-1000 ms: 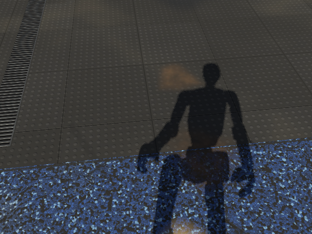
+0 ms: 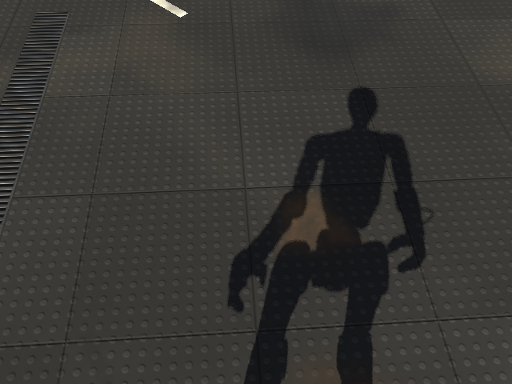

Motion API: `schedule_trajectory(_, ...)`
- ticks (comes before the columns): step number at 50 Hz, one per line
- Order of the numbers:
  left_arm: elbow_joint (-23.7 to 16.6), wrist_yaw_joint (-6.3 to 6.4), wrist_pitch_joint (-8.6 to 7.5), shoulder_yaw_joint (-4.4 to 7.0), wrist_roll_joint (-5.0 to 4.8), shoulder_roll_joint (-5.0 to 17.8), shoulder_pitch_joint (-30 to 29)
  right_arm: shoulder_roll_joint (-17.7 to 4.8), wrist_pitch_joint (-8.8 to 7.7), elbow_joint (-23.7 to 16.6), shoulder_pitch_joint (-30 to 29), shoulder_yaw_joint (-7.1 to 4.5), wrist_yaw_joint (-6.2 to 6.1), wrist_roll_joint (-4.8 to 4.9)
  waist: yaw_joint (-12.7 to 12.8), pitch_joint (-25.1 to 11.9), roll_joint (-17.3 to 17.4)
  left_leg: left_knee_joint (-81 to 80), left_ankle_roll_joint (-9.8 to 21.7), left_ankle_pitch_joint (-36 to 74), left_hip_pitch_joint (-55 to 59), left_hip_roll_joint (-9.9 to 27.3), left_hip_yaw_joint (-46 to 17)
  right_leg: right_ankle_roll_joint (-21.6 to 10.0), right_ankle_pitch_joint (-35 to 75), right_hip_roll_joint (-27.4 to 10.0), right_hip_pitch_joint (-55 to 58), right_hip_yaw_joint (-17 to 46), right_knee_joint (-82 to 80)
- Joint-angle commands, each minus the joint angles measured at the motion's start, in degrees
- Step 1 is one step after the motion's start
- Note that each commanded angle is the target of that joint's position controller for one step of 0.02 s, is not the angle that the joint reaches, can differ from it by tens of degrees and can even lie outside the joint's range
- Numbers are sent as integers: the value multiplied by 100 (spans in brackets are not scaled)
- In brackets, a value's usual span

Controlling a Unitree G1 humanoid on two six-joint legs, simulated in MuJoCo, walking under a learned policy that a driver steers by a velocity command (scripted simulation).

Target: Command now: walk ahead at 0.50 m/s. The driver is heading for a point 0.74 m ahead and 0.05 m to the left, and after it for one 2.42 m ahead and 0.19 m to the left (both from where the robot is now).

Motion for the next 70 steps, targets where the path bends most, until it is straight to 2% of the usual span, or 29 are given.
schedule_trajectory(1,-326,53,17,153,27,379,174,-419,-83,-145,153,-66,15,-68,77,-397,578,-1733,923,400,1074,1478,-1781,-27,618,-620,-1042,272,-79)
schedule_trajectory(7,-658,70,111,189,120,326,-770,-736,-47,136,763,-128,-174,-29,-60,8,401,-2046,936,1173,1209,1394,-1139,250,1947,-675,-1875,144,-1592)
schedule_trajectory(11,-863,-12,61,125,84,195,-1538,-785,-3,265,1104,-118,-227,27,-305,157,446,-2083,750,1065,1401,1233,-782,247,2774,-452,-1669,-76,-2854)
schedule_trajectory(16,-1158,-174,-4,61,21,209,-2285,-847,113,518,1548,-154,-250,66,-519,394,463,-1747,747,1143,2291,1563,-809,142,2394,-292,-1852,-144,-3602)
schedule_trajectory(19,-1203,-259,-60,101,7,377,-2112,-946,185,549,1435,-210,-284,88,-282,246,602,-1282,615,2014,2618,1736,-826,-81,1796,-132,-1338,-230,-3858)
schedule_trajectory(21,-864,-231,-75,290,38,717,-937,-950,232,482,1157,-205,-286,90,371,-461,648,16,412,3700,2388,1418,-535,-333,1765,252,418,-538,-4029)
schedule_trajectory(22,-572,-180,-70,425,87,1071,164,-779,231,379,1116,-127,-281,33,778,-1232,387,1460,223,3054,1427,1110,-313,-628,1945,-239,2180,0,-3812)
schedule_trajectory(23,-414,-153,-37,571,173,1662,923,-117,122,305,1773,77,-217,-7,634,-2152,-976,3838,-221,419,-987,138,-77,-1553,1192,-1756,4553,2580,-4095)
schedule_trajectory(24,-395,-166,-20,426,127,1241,941,-254,-35,400,1705,63,-175,63,660,-2512,-1200,4756,-183,-2364,-1813,-94,-937,-1721,744,-2084,4771,4055,-4958)
schedule_trajectory(25,-472,-161,-30,319,85,932,414,-763,-126,242,1166,-78,-150,224,589,-1612,-887,5114,-62,-2121,-2331,285,-1038,-1374,556,-1875,4043,3248,-5036)
schedule_trajectory(27,-648,-180,-30,190,127,552,-485,-740,-123,116,574,-114,-213,186,248,-585,-173,4515,-27,-1159,-2048,820,-747,-1055,1250,-1406,2251,1845,-5392)
schedule_trajectory(28,-651,-200,-57,142,177,405,-663,-665,-40,143,653,-154,-249,128,37,-409,-258,4169,-30,-882,-1668,998,-783,-939,1468,-1186,1697,1429,-5590)
schedule_trajectory(30,-559,-218,-87,142,183,405,-617,-391,112,216,886,-138,-268,99,-129,-323,-347,3864,-85,-649,-1278,1062,-727,-978,1698,-1034,1204,1054,-5879)
schedule_trajectory(33,-401,-124,-109,198,183,655,-312,-423,181,46,442,-175,-298,45,-112,-74,-203,3136,-234,14,-1775,1118,-702,-1063,2109,-1032,1217,750,-6105)
schedule_trajectory(39,-180,8,-39,194,106,736,218,-279,120,-290,-726,-127,-202,42,207,155,-200,1243,-319,1471,-1873,890,-488,-828,2145,-849,1592,225,-6202)
schedule_trajectory(46,136,64,119,276,33,859,633,-377,23,-636,-1454,-70,8,112,313,374,-251,313,-82,768,-1855,685,-420,-733,2548,-1313,2701,241,-5648)
schedule_trajectory(48,110,75,168,309,25,948,440,-587,-10,-535,-962,-159,23,111,-11,61,-384,188,84,406,-960,433,-204,-602,3815,-1286,2760,160,-5087)
schedule_trajectory(49,83,78,208,284,36,885,300,-781,-18,-299,-210,-278,1,59,-412,-357,-344,33,219,550,78,204,-32,-439,4824,-988,2617,-56,-4146)
schedule_trajectory(50,0,88,221,209,97,715,334,-1138,-30,-45,727,-406,-37,-35,-725,-1105,-80,264,462,1479,1677,611,-420,-194,4393,-617,1844,-295,-2771)
schedule_trajectory(51,-53,51,132,28,202,150,964,-1693,-2,64,1387,-513,-78,-163,-564,-2026,1194,325,1350,2505,4057,2148,-2603,280,1714,302,-424,-508,-433)
schedule_trajectory(52,93,18,4,-3,139,126,1124,-1384,37,126,1503,-404,-58,-79,-575,-2698,1630,-398,1792,3104,4371,2688,-4054,394,-1529,773,-1114,340,712)
schedule_trajectory(53,31,9,-54,143,-26,634,709,-1067,36,56,1086,-296,-52,-15,-543,-2048,1143,-370,1496,3227,3673,2430,-3202,314,-1426,418,-1423,672,1135)
schedule_trajectory(54,-87,35,-47,145,-71,663,282,-832,41,-68,509,-214,-67,-9,-368,-1377,812,-415,1261,3533,2794,2197,-2309,286,-1039,94,-1514,397,916)
schedule_trajectory(55,-97,86,14,171,-2,618,59,-627,34,-105,95,-140,-53,-19,-184,-916,424,-622,1089,3587,1954,1909,-1751,309,-683,-142,-1329,217,495)
schedule_trajectory(56,-102,134,110,212,47,575,73,-482,16,-99,-95,-95,-51,-56,5,-740,485,-820,948,3539,1360,1726,-1433,299,-421,-317,-934,194,100)
schedule_trajectory(60,-68,199,342,167,119,169,270,-516,-2,102,-241,-54,-113,-206,352,-706,687,-1133,1034,4182,490,1445,-722,397,301,-324,-64,108,-1106)
schedule_trajectory(65,-192,208,470,153,127,280,-430,-728,148,284,-154,-66,-242,-132,137,-789,663,-1242,888,3021,580,1363,-562,460,1197,-256,413,8,-2667)
schedule_trajectory(68,-201,207,528,177,141,339,-662,-633,243,389,-128,-24,-259,-94,94,-524,634,-1210,824,1625,553,1382,-769,394,1136,-218,618,-4,-3310)
schedule_trajectory(70,-133,203,506,185,230,361,-609,-483,290,468,-42,30,-265,3,201,-389,448,-947,489,573,460,1094,-765,256,1826,-184,1146,-43,-4308)
Velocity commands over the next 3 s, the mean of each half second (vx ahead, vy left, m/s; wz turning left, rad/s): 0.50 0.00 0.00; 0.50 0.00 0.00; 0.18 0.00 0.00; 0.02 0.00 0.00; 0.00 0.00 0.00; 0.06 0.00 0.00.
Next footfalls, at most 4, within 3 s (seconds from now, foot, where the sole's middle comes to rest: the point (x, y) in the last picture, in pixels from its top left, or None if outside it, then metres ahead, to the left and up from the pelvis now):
0.44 right None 0.42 -0.15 -0.77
1.00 left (229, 293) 0.73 0.09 -0.77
1.42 right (310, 276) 0.78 -0.14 -0.77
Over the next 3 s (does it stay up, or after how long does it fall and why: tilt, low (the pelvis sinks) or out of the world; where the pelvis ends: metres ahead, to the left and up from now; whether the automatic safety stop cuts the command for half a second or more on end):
stays up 0.74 -0.03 0.00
